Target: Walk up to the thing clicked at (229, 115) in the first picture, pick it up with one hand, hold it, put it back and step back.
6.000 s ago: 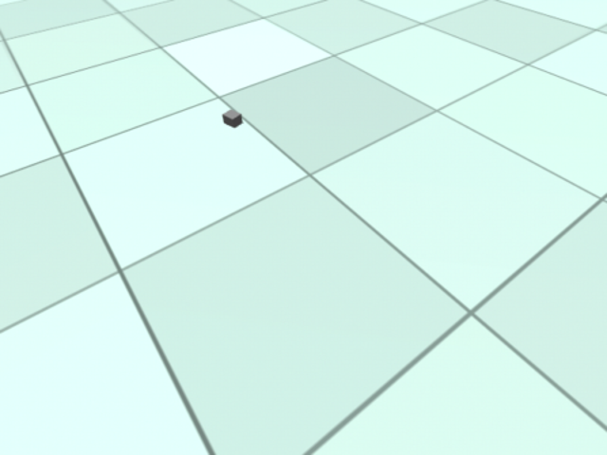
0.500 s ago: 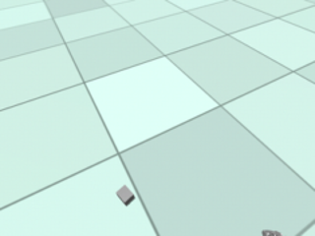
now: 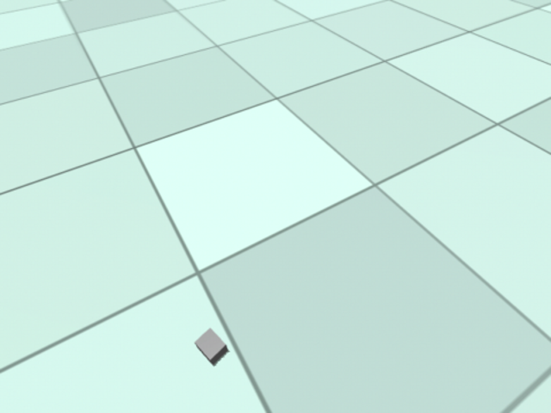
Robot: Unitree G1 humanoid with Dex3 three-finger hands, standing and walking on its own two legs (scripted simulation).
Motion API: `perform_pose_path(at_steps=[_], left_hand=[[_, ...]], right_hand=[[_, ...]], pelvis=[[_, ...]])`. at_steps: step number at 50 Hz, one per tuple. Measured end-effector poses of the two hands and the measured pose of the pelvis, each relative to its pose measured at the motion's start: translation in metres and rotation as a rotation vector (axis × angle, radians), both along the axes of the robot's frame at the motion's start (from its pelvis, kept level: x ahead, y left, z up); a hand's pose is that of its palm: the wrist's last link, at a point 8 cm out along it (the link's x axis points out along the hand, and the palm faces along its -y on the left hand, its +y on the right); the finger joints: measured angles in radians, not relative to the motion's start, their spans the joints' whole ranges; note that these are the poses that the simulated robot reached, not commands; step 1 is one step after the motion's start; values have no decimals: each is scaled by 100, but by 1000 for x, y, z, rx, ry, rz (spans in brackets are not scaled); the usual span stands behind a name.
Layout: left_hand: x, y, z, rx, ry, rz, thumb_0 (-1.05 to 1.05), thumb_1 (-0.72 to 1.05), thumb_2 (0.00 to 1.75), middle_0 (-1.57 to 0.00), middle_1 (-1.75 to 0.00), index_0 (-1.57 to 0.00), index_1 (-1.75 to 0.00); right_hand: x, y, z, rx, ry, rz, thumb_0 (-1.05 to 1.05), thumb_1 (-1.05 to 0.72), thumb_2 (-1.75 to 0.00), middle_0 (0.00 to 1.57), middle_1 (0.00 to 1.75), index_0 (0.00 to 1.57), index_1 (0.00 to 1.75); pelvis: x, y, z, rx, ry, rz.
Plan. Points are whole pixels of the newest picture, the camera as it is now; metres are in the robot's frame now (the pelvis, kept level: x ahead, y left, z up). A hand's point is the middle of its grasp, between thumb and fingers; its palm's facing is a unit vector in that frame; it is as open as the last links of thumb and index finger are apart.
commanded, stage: walk up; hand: left
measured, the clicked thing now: (211, 346) +0.47 +0.26 -0.75
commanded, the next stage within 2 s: stand in 0.06 s
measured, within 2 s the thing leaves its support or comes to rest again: neither
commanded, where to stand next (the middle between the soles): +0.07 +0.01 m, yaw -1 degrees
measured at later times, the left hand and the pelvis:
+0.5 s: hand out of the picture +0.09 +0.24 -0.16, palm faces -0.03 -0.94 -0.33, open 7.4 cm; pelvis +0.01 -0.01 +0.00, yaw +0 degrees
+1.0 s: hand out of the picture +0.10 +0.23 -0.15, palm faces -0.04 -0.94 -0.35, open 7.4 cm; pelvis +0.02 -0.02 +0.00, yaw -1 degrees
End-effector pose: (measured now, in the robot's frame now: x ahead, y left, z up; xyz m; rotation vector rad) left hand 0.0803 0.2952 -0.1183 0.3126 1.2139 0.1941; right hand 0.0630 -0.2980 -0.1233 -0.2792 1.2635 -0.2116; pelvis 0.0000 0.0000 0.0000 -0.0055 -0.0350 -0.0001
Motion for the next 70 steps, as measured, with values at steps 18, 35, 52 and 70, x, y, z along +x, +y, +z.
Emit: perform_pose_path(at_steps=[18,35,52,70], left_hand=[[4,-8,-1,-4,17,-7,0,90,90,-20,-30,-20,-30],[16,-16,2,5,1,-10,0,90,90,-20,-30,-20,-30],[15,-19,1,7,11,-16,0,90,90,-20,-30,-20,-30],[19,-18,1,4,4,-22,0,90,90,-20,-30,-20,-30]], right_hand=[[21,-5,3,-4,-36,16,1,-90,-90,21,30,20,30],[30,-16,3,-10,-44,13,1,-90,-90,21,30,20,30],[19,-20,2,-10,-13,6,1,-90,-90,21,30,20,30],[24,-18,4,-15,-28,10,1,-90,-90,21,30,20,30]], pelvis=[[11,-7,1,7,7,-5],[18,-15,1,6,-1,-9],[20,-20,1,4,4,-11],[22,-18,1,6,-1,-17]])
